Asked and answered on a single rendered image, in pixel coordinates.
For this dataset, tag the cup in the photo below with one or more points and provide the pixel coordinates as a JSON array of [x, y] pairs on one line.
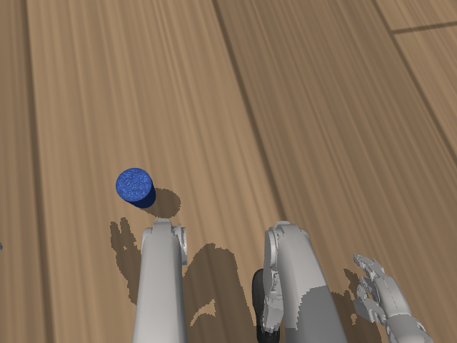
[[135, 186]]

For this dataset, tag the right robot foot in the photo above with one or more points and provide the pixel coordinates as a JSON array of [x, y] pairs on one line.
[[258, 297]]

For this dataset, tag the right robot hand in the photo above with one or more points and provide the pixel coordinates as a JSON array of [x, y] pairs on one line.
[[388, 299]]

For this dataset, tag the right robot arm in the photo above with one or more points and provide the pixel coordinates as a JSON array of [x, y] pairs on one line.
[[406, 329]]

